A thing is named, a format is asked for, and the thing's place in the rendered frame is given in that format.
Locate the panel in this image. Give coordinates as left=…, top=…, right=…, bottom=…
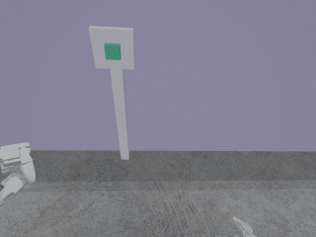
left=89, top=26, right=134, bottom=160

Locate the robot left hand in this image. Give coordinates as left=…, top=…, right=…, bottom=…
left=0, top=142, right=36, bottom=206

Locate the robot right hand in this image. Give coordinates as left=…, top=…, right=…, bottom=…
left=232, top=217, right=258, bottom=237

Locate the button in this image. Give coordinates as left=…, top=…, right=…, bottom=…
left=104, top=42, right=121, bottom=60

